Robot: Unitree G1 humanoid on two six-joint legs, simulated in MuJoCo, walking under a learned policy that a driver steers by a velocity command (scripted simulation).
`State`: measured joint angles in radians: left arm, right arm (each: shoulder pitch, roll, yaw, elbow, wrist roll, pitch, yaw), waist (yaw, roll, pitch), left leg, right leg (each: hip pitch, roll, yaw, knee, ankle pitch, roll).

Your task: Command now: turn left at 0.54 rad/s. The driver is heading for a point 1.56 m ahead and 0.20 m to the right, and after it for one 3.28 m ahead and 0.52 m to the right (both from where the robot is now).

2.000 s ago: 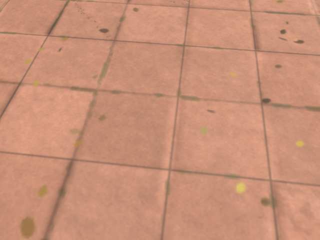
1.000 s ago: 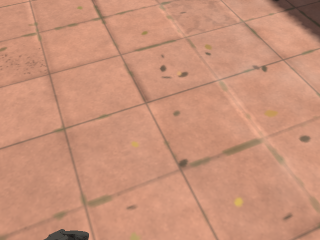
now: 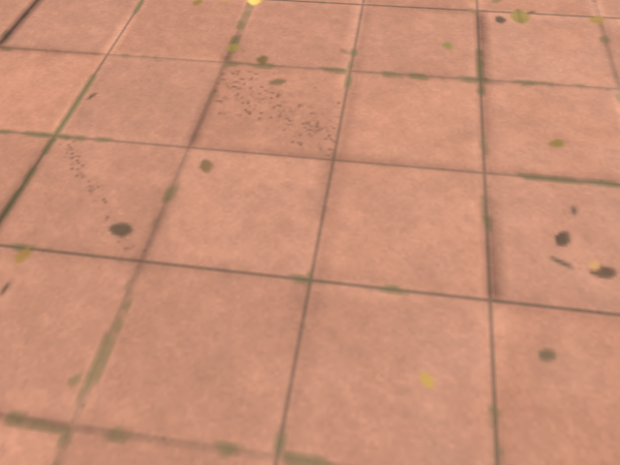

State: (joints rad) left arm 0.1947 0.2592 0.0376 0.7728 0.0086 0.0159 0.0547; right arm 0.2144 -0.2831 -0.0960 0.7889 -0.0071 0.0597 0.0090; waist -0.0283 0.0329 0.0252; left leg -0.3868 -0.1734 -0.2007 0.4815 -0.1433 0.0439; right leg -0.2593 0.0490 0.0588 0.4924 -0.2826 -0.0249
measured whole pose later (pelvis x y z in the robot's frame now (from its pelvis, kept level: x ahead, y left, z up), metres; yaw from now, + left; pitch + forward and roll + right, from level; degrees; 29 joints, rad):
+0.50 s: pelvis -0.01 +0.01 +0.01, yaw +6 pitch -1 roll +0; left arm 0.25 0.25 0.03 0.88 0.01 0.02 0.02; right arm 0.16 -0.22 -0.01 0.88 -0.01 0.02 -0.02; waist 0.03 -0.03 0.04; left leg -0.12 -0.05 -0.05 0.40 -0.26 0.03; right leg -0.16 0.00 -0.03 0.40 -0.22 0.00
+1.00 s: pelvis -0.01 +0.01 +0.01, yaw +6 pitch -2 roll +0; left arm 0.25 0.21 0.01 1.11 0.01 0.01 0.03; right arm 0.24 -0.21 0.01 1.10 -0.01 0.00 -0.04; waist 0.01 -0.01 0.03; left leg -0.10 -0.06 -0.04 0.36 -0.22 0.05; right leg -0.14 -0.02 -0.02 0.37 -0.19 0.01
